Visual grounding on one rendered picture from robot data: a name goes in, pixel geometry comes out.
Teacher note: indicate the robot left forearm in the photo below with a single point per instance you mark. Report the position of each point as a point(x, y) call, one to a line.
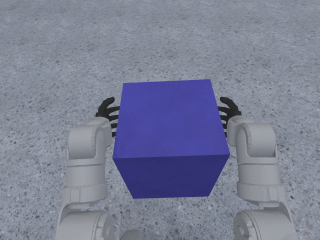
point(85, 162)

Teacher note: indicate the carton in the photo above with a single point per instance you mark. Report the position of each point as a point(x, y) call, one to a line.
point(170, 141)

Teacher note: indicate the left robot thigh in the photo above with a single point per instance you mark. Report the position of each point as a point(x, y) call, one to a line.
point(133, 234)

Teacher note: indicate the robot right hand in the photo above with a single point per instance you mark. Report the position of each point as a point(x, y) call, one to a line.
point(231, 111)

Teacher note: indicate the robot right forearm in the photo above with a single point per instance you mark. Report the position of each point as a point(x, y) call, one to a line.
point(257, 157)

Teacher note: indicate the right robot upper arm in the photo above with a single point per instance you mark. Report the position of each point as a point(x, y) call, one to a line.
point(262, 224)

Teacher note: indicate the robot left hand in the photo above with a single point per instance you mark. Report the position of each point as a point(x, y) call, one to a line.
point(103, 111)

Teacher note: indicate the left robot upper arm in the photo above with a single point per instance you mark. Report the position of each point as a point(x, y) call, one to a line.
point(86, 225)

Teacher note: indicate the robot left shin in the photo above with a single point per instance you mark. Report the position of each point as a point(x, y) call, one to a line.
point(134, 228)

